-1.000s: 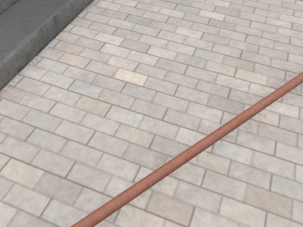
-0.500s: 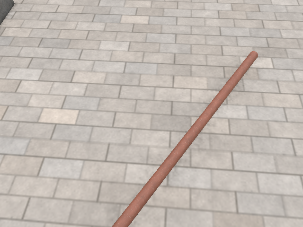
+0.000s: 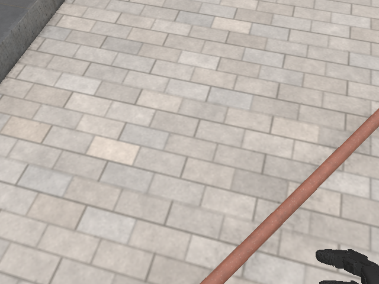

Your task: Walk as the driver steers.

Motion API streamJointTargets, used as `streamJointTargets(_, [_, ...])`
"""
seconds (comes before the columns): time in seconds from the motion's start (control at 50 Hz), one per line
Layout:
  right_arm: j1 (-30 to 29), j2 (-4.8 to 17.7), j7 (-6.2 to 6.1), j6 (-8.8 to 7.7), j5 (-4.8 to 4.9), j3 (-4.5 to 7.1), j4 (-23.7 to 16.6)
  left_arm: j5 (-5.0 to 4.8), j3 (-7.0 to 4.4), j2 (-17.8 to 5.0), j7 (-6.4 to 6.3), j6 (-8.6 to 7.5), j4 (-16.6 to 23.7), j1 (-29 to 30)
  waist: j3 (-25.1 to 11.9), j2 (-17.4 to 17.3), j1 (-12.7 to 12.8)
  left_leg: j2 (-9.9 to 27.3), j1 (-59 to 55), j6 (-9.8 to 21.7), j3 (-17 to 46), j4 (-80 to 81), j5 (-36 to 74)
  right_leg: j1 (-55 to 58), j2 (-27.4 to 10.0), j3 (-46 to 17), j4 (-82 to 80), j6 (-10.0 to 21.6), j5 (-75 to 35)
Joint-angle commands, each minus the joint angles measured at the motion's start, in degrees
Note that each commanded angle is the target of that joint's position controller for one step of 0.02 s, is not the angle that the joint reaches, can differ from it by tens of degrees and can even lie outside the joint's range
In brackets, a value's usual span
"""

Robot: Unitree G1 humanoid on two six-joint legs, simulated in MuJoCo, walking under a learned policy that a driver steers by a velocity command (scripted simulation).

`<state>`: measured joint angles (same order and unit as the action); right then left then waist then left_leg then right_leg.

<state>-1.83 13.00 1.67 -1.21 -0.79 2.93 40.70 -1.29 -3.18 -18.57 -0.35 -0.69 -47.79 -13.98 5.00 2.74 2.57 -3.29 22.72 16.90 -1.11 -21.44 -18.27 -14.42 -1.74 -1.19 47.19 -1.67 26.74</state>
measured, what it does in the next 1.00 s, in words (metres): steps on the spot, turning right: right foot, then left foot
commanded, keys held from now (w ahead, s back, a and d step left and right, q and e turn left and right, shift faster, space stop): e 0.50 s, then no key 0.50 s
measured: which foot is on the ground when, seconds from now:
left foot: down 0.00-0.18, up 0.20-0.56, down 0.58-1.00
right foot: up 0.00-0.18, down 0.20-0.58, up 0.60-0.86, down 0.88-1.00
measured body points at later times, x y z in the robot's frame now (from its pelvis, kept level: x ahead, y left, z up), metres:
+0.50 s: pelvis +0.03 -0.03 -0.01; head +0.06 -0.05 +0.44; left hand +0.18 +0.24 -0.11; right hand +0.18 -0.33 -0.10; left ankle +0.08 +0.12 -0.71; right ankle +0.01 -0.14 -0.74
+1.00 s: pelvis +0.04 -0.02 -0.01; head +0.05 -0.04 +0.44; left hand +0.25 +0.17 -0.12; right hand +0.05 -0.30 -0.14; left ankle +0.09 +0.10 -0.74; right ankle -0.01 -0.14 -0.74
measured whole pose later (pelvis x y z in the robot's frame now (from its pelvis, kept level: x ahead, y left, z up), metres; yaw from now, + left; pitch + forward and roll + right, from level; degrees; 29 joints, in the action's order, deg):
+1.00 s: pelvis +0.04 -0.02 -0.01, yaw -20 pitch -1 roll +0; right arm 10.4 14.1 -0.6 -0.9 -0.9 1.6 49.9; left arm 1.0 -2.3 -13.3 -0.8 2.0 -45.9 -10.0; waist 1.9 -1.0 -1.5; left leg 1.9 12.7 -1.9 -0.2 -28.3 -14.7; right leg -11.5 0.9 -3.1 28.9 0.1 16.7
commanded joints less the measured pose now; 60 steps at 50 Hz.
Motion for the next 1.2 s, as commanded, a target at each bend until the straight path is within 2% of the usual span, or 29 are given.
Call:
streamJointTargets(0.02, [5.1,6.6,-2.86,2.38,-1.23,1.57,-2.1,-2.30,-0.26,-3.8,2.45,-0.99,3.8,1.6,-22.1,-6.5,-4.2,21.5,-33.0,1.2,13.4,-3.0,43.3,-17.6,-4.5,-6.5,12.9,-2.9,12.1])
streamJointTargets(0.06, [-1.9,8.3,-2.80,3.20,-0.25,2.23,-2.3,-0.49,0.13,-1.6,1.63,1.18,0.5,-4.5,-17.9,-9.6,0.4,14.3,-16.0,-3.1,3.5,-0.9,28.5,-5.3,-2.8,2.1,3.9,-4.9,8.0])
streamJointTargets(0.1, [-4.8,11.0,-2.60,3.90,-0.24,3.34,-2.9,1.07,-0.24,-1.9,1.44,3.12,-1.6,-12.0,-17.1,-14.3,3.5,13.1,-5.4,-3.9,0.2,0.8,16.0,4.9,-1.6,5.5,4.7,-5.7,-1.1])
streamJointTargets(0.14, [-9.7,9.0,-2.69,3.73,0.64,3.05,-3.8,1.74,-0.48,-1.4,1.63,3.70,-2.8,-15.5,-12.7,-13.0,6.5,12.9,0.4,-6.5,-1.2,-3.7,10.0,9.2,-3.7,4.3,-4.1,-2.7,-11.1])
streamJointTargets(0.18, [-10.3,3.9,-3.10,4.44,0.77,2.31,-3.3,3.10,-0.56,-0.9,2.31,2.89,-5.2,-19.6,-5.1,-2.8,8.1,6.9,9.5,-10.2,-4.8,-22.5,-1.4,11.3,-1.6,2.8,-14.3,0.0,-12.0])
streamJointTargets(0.2, [-7.7,1.6,-3.41,5.05,0.78,1.70,-4.4,4.04,-0.64,-5.0,2.10,1.57,-3.3,-18.7,-1.0,10.8,5.1,2.6,21.2,-13.4,-3.6,-39.0,-19.6,8.8,-11.3,-17.6,-20.4,5.0,-22.8])
streamJointTargets(0.22, [-2.5,0.4,-3.56,5.12,2.23,1.29,-5.2,5.28,-0.10,-9.7,1.49,-0.11,2.2,-7.2,-1.3,13.6,-2.9,1.7,16.4,-15.5,4.0,-45.3,-19.4,-4.8,-18.2,-32.5,-30.7,11.1,-35.3])
streamJointTargets(0.24, [-1.5,2.6,-4.65,5.09,2.75,1.39,-5.8,5.58,-2.28,-16.1,0.62,-0.95,5.3,3.0,1.2,17.7,-5.1,2.3,14.6,-17.1,4.4,-50.6,-16.4,-11.5,-21.3,-38.3,-37.7,16.0,-21.0])
streamJointTargets(0.26, [-3.7,7.7,-5.55,4.62,2.69,2.80,-4.8,4.32,-2.18,-13.7,-0.39,-1.09,5.6,5.7,3.3,10.8,-4.1,3.7,14.7,-18.1,5.3,-53.1,-11.1,-12.3,-18.0,-33.0,-36.9,13.9,-11.9])
streamJointTargets(0.28, [-4.6,8.8,-5.98,4.25,1.82,3.47,-3.8,3.16,-1.64,-10.7,-1.37,-0.68,5.2,6.0,2.5,5.4,-3.4,4.6,14.3,-18.7,5.9,-53.1,-6.7,-11.0,-14.3,-27.3,-33.9,11.4,-9.3])
streamJointTargets(0.36, [-5.1,5.5,-5.59,2.79,0.69,2.85,-3.9,1.29,-1.20,-5.1,-3.15,-0.41,4.5,-0.8,-5.6,4.7,-1.1,4.0,14.8,-20.7,5.5,-44.6,-1.6,4.2,-9.5,-18.7,-25.5,11.9,-32.2])
streamJointTargets(0.42, [-5.5,3.0,-4.60,1.59,1.20,1.61,-3.9,0.82,-2.29,-5.4,-3.55,0.64,4.6,-3.9,-10.1,4.4,0.7,3.5,12.8,-21.1,5.2,-31.1,-3.7,12.5,-10.0,-19.1,-22.3,12.6,-39.3])
streamJointTargets(0.5, [-0.4,5.2,-3.23,0.84,2.18,1.97,-1.5,0.37,-3.27,-6.7,-3.15,2.36,7.1,0.0,-10.5,7.1,0.1,1.3,2.2,-21.1,3.6,-18.6,-3.5,7.7,-9.0,-21.8,-21.9,13.1,-38.9])
streamJointTargets(0.56, [7.0,6.6,-2.15,0.01,1.41,2.48,1.6,-0.26,-2.73,-4.9,-3.07,3.05,8.3,3.1,-10.7,6.1,-3.0,2.1,-9.6,-18.9,2.0,-0.1,12.0,3.9,-5.3,-20.8,-18.1,9.0,-30.9])
streamJointTargets(0.58, [8.7,9.6,-2.13,-0.12,0.20,3.12,1.8,1.03,-2.13,-2.5,-3.11,3.13,8.2,0.9,-12.4,-1.0,-1.9,10.2,-16.9,-16.1,9.6,1.1,19.6,-1.8,-0.6,-16.5,-10.6,6.0,-19.5])
streamJointTargets(0.6, [8.7,13.6,-2.49,0.35,-0.97,3.54,0.9,2.24,-1.39,0.5,-2.85,2.58,8.4,-2.4,-11.7,-16.3,0.8,21.8,-22.2,-8.3,22.8,-0.6,40.9,-14.0,9.4,-9.5,0.8,2.2,9.0])
streamJointTargets(0.62, [9.5,13.7,-2.08,-0.04,-2.14,3.46,0.7,2.24,-2.52,-3.6,-2.55,1.65,9.6,-2.0,-12.5,-19.9,-0.5,28.6,-18.3,1.3,32.8,3.0,38.2,-17.7,8.3,-9.6,12.6,-0.4,15.4])
streamJointTargets(0.64, [7.2,11.8,-2.10,-0.49,-1.59,3.03,0.0,1.22,-3.77,-7.6,-2.50,1.51,8.3,-0.5,-9.7,-13.2,-0.9,25.9,-16.4,1.3,28.7,3.3,31.5,-18.6,6.4,-10.3,20.0,-1.3,11.2])
streamJointTargets(0.66, [4.8,10.0,-2.30,-0.61,-0.62,2.66,0.0,0.83,-4.24,-8.1,-2.55,1.87,7.4,0.7,-7.9,-10.0,-0.3,21.7,-15.0,-1.7,22.5,2.5,27.0,-19.1,5.9,-10.2,21.4,-1.9,6.7])
streamJointTargets(0.7, [3.4,8.0,-2.68,-0.59,0.54,1.66,0.3,1.08,-3.68,-5.4,-2.75,2.86,6.7,1.3,-6.9,-9.7,-0.1,17.9,-12.7,-4.1,16.4,2.1,26.5,-16.4,5.2,-10.0,20.2,-3.5,1.6])
streamJointTargets(0.74, [4.9,7.3,-3.12,-0.32,0.33,1.18,1.6,0.90,-2.45,-2.1,-2.32,2.83,7.2,2.4,-7.7,-10.9,-0.2,14.9,-12.6,-4.8,11.4,2.1,27.2,-11.8,4.1,-6.3,10.7,-4.3,-1.2])
streamJointTargets(0.8, [8.5,9.4,-3.49,0.40,0.44,1.50,3.3,1.01,-0.79,0.5,-1.70,2.45,8.0,6.5,-9.1,-13.3,-3.4,14.7,-14.2,-4.8,10.0,0.6,28.7,-4.1,2.1,-1.2,-6.3,-4.4,-0.5])
streamJointTargets(0.88, [12.5,9.2,-2.91,0.26,1.53,0.84,5.0,1.56,-1.57,-3.4,-1.34,2.63,6.2,3.3,-8.6,-10.3,-2.2,13.8,-9.6,-9.4,10.5,-1.8,22.5,9.9,0.9,-2.2,-28.7,-0.1,-21.8])
streamJointTargets(0.9, [13.2,7.7,-2.27,-0.56,0.07,0.16,4.9,2.09,-2.04,-6.8,-1.80,2.88,6.7,2.6,-10.6,-3.5,-3.4,11.1,-5.5,-13.1,7.2,-5.6,17.0,15.7,-5.3,-8.7,-26.1,2.0,-35.5])
streamJointTargets(0.92, [15.8,5.3,-2.02,-1.00,-0.26,-0.26,5.2,2.44,-1.89,-6.7,-1.42,2.81,5.5,4.7,-11.2,7.2,-7.0,6.8,-9.1,-16.3,2.0,-3.8,5.1,8.6,-7.1,-9.6,-23.6,6.2,-29.7])
streamJointTargets(0.96, [10.6,8.3,-2.13,-0.68,-0.61,0.27,6.0,2.73,-0.73,-1.4,-0.28,2.00,5.8,6.5,-7.0,2.8,-3.8,5.9,-11.5,-19.0,1.1,-4.6,6.6,3.1,-4.0,-8.6,-25.4,5.9,-16.5])
streamJointTargets(1.12, [12.4,7.6,-3.29,0.31,0.25,0.46,10.2,2.06,-0.39,-1.2,-0.58,0.16,1.9,4.4,-3.9,-0.1,-3.6,6.3,-12.3,-18.6,1.5,-4.1,10.7,1.2,-1.6,-6.8,-24.6,3.9,-19.0])
streamJointTargets(1.16, [13.2,7.3,-3.41,0.52,0.72,0.55,11.5,1.48,-0.96,-2.6,-0.77,0.53,0.5,2.6,-4.5,1.0,-2.8,3.5,-10.5,-18.3,-1.9,-7.7,-0.7,1.8,-1.2,-7.6,-26.2,5.6,-2.9])
streamJointTargets(1.2, [10.5,6.8,-3.46,-0.03,1.45,0.54,10.4,0.88,-1.78,-5.2,-0.78,0.55,0.1,-0.2,-0.4,5.3,-0.7,1.6,-1.7,-17.3,-3.7,-15.9,-8.4,1.1,-7.0,-17.4,-32.8,10.3,17.8])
